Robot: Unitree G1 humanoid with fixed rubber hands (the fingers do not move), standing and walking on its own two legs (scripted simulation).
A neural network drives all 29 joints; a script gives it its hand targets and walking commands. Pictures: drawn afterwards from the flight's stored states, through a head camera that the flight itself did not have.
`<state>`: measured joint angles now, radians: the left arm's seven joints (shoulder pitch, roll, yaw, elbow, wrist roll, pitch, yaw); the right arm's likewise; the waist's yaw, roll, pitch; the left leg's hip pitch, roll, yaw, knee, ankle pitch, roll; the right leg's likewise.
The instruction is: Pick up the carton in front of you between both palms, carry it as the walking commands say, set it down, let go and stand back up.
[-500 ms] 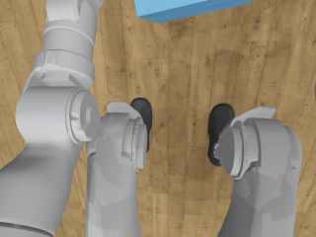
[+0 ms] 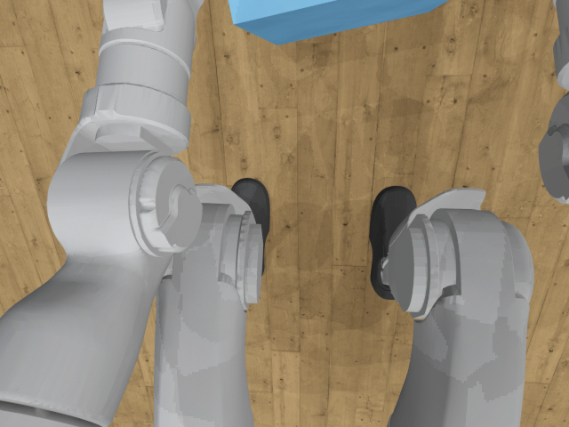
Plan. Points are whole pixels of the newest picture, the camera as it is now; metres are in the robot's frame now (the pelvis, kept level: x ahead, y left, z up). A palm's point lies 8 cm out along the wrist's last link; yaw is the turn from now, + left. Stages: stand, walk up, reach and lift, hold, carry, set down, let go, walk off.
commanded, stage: reach and lift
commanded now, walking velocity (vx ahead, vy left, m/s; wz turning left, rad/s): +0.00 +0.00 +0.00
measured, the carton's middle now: out of the picture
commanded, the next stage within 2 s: none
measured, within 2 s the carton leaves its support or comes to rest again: leaves its support in 0.24 s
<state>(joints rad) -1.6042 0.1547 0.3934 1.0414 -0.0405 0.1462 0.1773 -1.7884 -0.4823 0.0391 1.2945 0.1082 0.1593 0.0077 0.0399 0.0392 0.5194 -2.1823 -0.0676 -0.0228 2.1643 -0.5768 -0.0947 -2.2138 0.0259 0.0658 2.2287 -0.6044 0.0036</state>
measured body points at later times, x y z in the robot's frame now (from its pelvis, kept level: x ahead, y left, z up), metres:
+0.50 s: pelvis +0.01 +0.01 +0.04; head +0.32 -0.04 +0.36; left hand +0.55 +0.12 -0.05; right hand +0.56 -0.19 -0.05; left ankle +0.13 +0.15 -0.34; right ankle +0.10 -0.12 -0.34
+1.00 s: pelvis +0.01 +0.01 +0.15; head +0.27 -0.03 +0.52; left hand +0.52 +0.12 +0.09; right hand +0.51 -0.18 +0.09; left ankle +0.13 +0.14 -0.34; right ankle +0.10 -0.12 -0.34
